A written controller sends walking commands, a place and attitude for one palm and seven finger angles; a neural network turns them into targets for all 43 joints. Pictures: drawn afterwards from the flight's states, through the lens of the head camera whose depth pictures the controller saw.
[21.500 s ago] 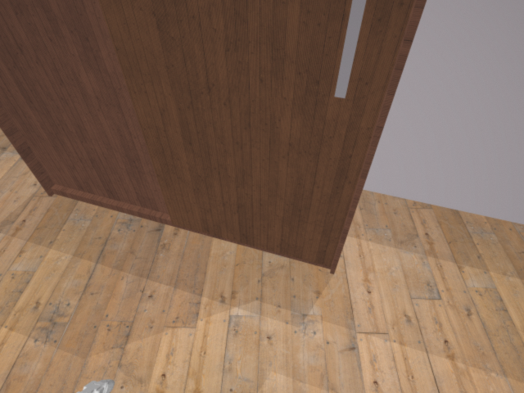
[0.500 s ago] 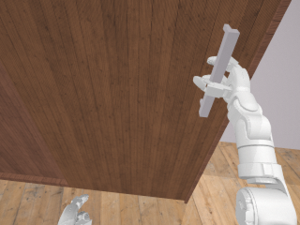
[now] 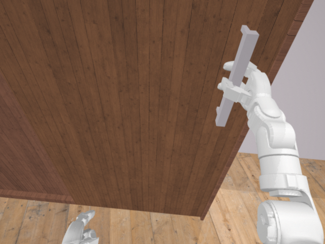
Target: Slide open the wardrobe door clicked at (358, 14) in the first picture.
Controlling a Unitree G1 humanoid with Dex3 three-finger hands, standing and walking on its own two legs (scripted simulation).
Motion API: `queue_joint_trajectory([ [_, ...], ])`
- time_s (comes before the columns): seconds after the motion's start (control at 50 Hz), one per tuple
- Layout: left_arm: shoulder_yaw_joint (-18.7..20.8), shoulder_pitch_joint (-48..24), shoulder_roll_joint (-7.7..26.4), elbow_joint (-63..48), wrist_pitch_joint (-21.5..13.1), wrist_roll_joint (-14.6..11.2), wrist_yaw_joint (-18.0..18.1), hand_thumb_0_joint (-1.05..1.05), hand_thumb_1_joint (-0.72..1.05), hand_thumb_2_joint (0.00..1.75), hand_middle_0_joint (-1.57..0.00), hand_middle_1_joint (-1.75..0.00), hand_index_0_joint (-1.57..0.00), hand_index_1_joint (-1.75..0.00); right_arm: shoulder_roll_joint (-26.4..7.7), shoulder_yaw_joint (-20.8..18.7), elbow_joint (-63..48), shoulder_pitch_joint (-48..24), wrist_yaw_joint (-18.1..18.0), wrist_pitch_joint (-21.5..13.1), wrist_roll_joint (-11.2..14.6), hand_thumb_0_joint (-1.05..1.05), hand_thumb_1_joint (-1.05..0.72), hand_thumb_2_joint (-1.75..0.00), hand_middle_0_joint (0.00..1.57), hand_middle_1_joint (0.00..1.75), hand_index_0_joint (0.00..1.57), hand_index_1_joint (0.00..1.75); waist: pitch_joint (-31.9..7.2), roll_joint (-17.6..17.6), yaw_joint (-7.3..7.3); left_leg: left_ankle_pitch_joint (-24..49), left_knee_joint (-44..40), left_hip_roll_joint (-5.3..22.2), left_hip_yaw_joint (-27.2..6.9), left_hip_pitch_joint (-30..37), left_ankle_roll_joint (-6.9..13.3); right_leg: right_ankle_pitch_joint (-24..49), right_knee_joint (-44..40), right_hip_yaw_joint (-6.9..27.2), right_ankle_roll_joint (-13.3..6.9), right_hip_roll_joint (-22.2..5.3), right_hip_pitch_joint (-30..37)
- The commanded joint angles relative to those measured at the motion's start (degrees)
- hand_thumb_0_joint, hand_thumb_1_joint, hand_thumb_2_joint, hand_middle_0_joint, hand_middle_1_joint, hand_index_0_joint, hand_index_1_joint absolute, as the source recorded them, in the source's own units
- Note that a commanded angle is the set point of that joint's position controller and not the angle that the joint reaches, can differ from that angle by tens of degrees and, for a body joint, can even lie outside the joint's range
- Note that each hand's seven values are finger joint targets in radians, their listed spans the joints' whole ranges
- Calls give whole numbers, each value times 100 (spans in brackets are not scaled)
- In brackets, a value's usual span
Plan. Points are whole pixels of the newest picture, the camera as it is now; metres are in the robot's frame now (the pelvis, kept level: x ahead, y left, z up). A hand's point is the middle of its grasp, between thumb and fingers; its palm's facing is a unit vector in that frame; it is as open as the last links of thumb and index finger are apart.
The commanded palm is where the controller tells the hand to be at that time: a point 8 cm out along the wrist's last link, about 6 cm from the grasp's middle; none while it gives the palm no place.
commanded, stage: grip the handle and tug to test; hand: right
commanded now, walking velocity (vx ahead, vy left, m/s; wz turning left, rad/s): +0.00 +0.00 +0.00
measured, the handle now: (231, 81) +0.46 -0.15 +0.22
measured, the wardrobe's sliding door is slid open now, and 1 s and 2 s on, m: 0.00 0.00 0.10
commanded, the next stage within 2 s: tug the door sideways, standing still in 0.44 s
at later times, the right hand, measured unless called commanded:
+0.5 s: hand (228, 89) +0.40 -0.12 +0.23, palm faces +0.02 +1.00 +0.02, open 6.0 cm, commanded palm +0.36 -0.18 +0.22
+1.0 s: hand (225, 89) +0.40 -0.12 +0.23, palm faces +0.09 +1.00 -0.02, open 5.9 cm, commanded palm +0.38 -0.12 +0.22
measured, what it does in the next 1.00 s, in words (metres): stands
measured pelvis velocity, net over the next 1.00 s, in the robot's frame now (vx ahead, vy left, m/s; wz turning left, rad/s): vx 0.01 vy -0.01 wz -0.04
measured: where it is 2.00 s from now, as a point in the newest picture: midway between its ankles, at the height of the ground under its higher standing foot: outside the picture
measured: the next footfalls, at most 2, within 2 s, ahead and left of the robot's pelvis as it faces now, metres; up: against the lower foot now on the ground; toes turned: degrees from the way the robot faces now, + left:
left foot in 1.72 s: +0.06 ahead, +0.16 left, +0.00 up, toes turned +1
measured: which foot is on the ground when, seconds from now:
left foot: down 0.00-1.00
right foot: down 0.00-1.00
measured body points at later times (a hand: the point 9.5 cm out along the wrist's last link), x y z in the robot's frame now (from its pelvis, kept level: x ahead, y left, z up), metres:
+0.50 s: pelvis +0.01 +0.00 +0.00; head -0.02 +0.02 +0.45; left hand +0.17 +0.24 -0.09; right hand +0.40 -0.18 +0.23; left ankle -0.02 +0.09 -0.75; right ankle +0.00 -0.11 -0.75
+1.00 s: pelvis +0.01 -0.01 +0.00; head +0.00 +0.01 +0.45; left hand +0.22 +0.19 -0.09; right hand +0.39 -0.17 +0.23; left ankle -0.02 +0.09 -0.75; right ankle +0.00 -0.11 -0.75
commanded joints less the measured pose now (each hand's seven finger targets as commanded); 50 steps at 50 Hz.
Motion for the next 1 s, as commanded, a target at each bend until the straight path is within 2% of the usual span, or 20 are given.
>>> queue_joint_trajectory([
  [0.0, 237, -743, 669, -864, -267, 9, 59, 0, 90, 90, -20, -30, -20, -30, -1219, -563, -1003, -2736, -84, -445, 2, 0, -90, -90, 45, 140, 45, 140, -1271, 395, -18, 1496, -269, 110, -425, 145, -88, 1196, -108, 251, -240, 101, 511],
  [0.02, 223, -756, 645, -875, -274, 7, 62, 0, 90, 90, -20, -30, -20, -30, -1021, -408, -947, -2665, -55, -433, 10, 0, -90, -90, 45, 140, 45, 140, -1224, 404, -4, 1521, -255, 106, -421, 138, -88, 1197, -96, 251, -242, 108, 489],
  [0.1, 242, -774, 668, -943, -277, -7, 56, 0, 90, 90, -20, -30, -20, -30, -1197, -563, -1109, -2447, -18, -511, 32, 0, -90, -90, 45, 140, 45, 140, -1338, 497, -63, 1563, -252, 115, -428, 271, -98, 1205, -129, 242, -249, 88, 480],
  [0.16, 227, -820, 635, -993, -292, -24, 32, 0, 90, 90, -20, -30, -20, -30, -927, -382, -1276, -2278, 12, -482, 59, 0, -90, -90, 45, 140, 45, 140, -1268, 374, -61, 1594, -254, 86, -409, 193, -87, 1230, -116, 224, -241, 87, 546],
  [0.18, 253, -798, 670, -992, -280, -18, 27, 0, 90, 90, -20, -30, -20, -30, -1107, -537, -1264, -2155, -8, -499, 57, 0, -90, -90, 45, 140, 45, 140, -1333, 506, -101, 1574, -261, 82, -402, 277, -92, 1247, -129, 222, -236, 73, 560],
  [0.2, 245, -843, 659, -1048, -284, -18, 18, 0, 90, 90, -20, -30, -20, -30, -1123, -559, -1486, -2113, -2, -506, 59, 0, -90, -90, 45, 140, 45, 140, -1370, 422, -134, 1688, -245, 92, -422, 333, -95, 1312, -140, 211, -252, 71, 548],
  [0.26, 241, -881, 643, -1098, -275, -22, 2, 0, 90, 90, -20, -30, -20, -30, -980, -484, -1697, -1907, 16, -417, 57, 0, -90, -90, 45, 140, 45, 140, -1414, 458, -141, 1835, -205, 77, -401, 393, -91, 1409, -135, 196, -244, 77, 584],
  [0.28, 260, -910, 665, -1107, -253, -32, -9, 0, 90, 90, -20, -30, -20, -30, -1092, -586, -1722, -1635, 19, -401, 68, 0, -90, -90, 45, 140, 45, 140, -1386, 444, -191, 1818, -209, 72, -390, 421, -91, 1431, -131, 182, -235, 62, 583],
  [0.32, 244, -970, 649, -1166, -243, -33, -24, 0, 90, 90, -20, -30, -20, -30, -992, -517, -2030, -1530, 40, -346, 87, 0, -90, -90, 45, 140, 45, 140, -1432, 387, -193, 1948, -185, 76, -406, 464, -93, 1503, -138, 167, -241, 67, 614],
  [0.34, 248, -958, 653, -1159, -231, -26, -29, 0, 90, 90, -20, -30, -20, -30, -1102, -656, -2087, -1414, 31, -310, 96, 0, -90, -90, 45, 140, 45, 140, -1447, 498, -217, 2010, -187, 74, -406, 512, -105, 1510, -135, 159, -239, 66, 593],
  [0.38, 262, -1012, 675, -1231, -199, -14, -57, 0, 90, 90, -20, -30, -20, -30, -1174, -767, -2333, -966, 51, -252, 129, 0, -90, -90, 45, 140, 45, 140, -1523, 488, -306, 2219, -137, 70, -395, 635, -103, 1692, -119, 143, -235, 65, 628],
  [0.46, 246, -1081, 640, -1289, -134, -15, -97, 0, 90, 90, -20, -30, -20, -30, -1062, -681, -2876, -740, 73, -44, 112, 0, -90, -90, 45, 140, 45, 140, -1594, 316, -300, 2775, -9, 81, -382, 743, -94, 2081, -64, 108, -217, 64, 686],
  [0.5, 253, -1086, 661, -1307, -96, -11, -115, 0, 90, 90, -20, -30, -20, -30, -1146, -784, -3010, -533, 64, 46, 151, 0, -90, -90, 45, 140, 45, 140, -1579, 488, -325, 2969, 23, 70, -347, 772, -102, 2233, -37, 120, -214, 56, 668],
  [0.52, 258, -1116, 655, -1340, -84, -7, -124, 0, 90, 90, -20, -30, -20, -30, -1114, -780, -3163, -406, 72, 102, 146, 0, -90, -90, 45, 140, 45, 140, -1671, 425, -346, 3118, 65, 88, -371, 831, -112, 2307, -11, 100, -214, 63, 695],
  [0.54, 236, -1149, 634, -1325, -78, -14, -125, 0, 90, 90, -20, -30, -20, -30, -753, -391, -3185, -660, 76, 175, 147, 0, -90, -90, 45, 140, 45, 140, -1537, 431, -239, 3081, 61, 85, -347, 687, -122, 2298, 12, 103, -218, 69, 714],
  [0.58, 259, -1076, 652, -1186, -96, -26, -113, 0, 90, 90, -20, -30, -20, -30, -517, -72, -3055, -1362, 10, 259, 138, 0, -90, -90, 45, 140, 45, 140, -1321, 305, -61, 2869, 28, 55, -330, 389, -111, 2295, 93, 142, -212, 52, 832],
  [0.62, 270, -995, 640, -1075, -143, 1, -96, 0, 90, 90, -20, -30, -20, -30, -356, 59, -2813, -1789, -108, 342, 77, 0, -90, -90, 45, 140, 45, 140, -1288, 300, 34, 2744, 28, 28, -304, 158, -97, 2324, 160, 197, -222, 51, 914],
  [0.7, 286, -965, 613, -981, -155, 30, -90, 0, 90, 90, -20, -30, -20, -30, -52, 392, -2859, -2284, -245, 363, -24, 0, -90, -90, 45, 140, 45, 140, -1567, 43, 112, 2826, 130, 57, -304, 102, -62, 2551, 287, 263, -195, 81, 1100],
  [0.84, 257, -960, 530, -902, -134, 82, -115, 0, 90, 90, -20, -30, -20, -30, 641, 1021, -2412, -2688, -241, 195, -53, 0, -90, -90, 45, 140, 45, 140, -1539, 412, 242, 2585, 218, 57, -226, -92, -49, 2381, 337, 424, -181, 88, 1129],
  [0.98, 245, -956, 465, -835, -170, 91, -166, 0, 90, 90, -20, -30, -20, -30, 1083, 1484, -2042, -3332, -275, -96, -99, 0, -90, -90, 45, 140, 45, 140, -1505, 187, 318, 2016, 233, 47, -197, -395, 3, 2118, 337, 578, -125, 46, 1258],
])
